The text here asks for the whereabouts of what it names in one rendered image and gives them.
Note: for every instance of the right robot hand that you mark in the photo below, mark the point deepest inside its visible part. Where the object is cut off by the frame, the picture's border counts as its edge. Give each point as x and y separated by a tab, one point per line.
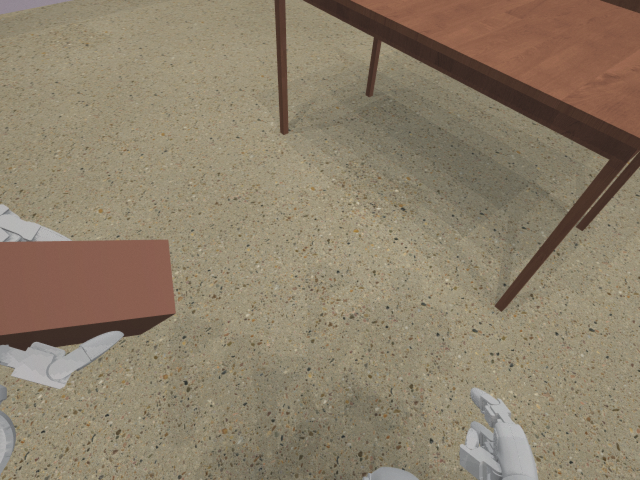
506	452

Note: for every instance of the table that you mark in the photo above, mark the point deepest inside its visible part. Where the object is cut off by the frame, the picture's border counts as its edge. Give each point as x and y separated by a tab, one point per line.
571	65

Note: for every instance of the left robot hand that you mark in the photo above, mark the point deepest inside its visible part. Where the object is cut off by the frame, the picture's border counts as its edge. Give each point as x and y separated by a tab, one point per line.
42	363

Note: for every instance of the sponge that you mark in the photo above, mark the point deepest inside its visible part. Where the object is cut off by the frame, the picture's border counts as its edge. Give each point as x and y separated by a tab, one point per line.
63	293

